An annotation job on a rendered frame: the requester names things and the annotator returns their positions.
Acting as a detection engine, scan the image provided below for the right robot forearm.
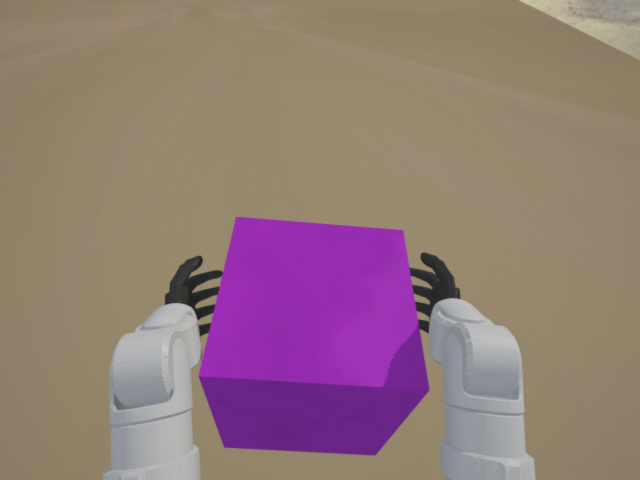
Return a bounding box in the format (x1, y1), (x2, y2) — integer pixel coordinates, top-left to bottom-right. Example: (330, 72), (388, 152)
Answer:
(428, 298), (536, 480)

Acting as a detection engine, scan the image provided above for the robot right hand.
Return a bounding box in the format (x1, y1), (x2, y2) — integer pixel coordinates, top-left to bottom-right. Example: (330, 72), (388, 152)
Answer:
(410, 252), (460, 333)

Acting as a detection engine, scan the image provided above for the carton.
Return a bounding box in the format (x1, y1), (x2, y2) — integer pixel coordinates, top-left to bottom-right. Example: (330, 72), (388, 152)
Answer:
(199, 217), (429, 455)

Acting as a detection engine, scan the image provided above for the left robot forearm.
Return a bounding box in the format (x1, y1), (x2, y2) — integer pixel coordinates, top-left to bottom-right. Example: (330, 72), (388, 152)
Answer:
(103, 303), (203, 480)

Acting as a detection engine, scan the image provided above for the robot left hand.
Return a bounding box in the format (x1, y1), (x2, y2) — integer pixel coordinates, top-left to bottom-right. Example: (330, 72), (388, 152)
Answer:
(165, 256), (223, 337)

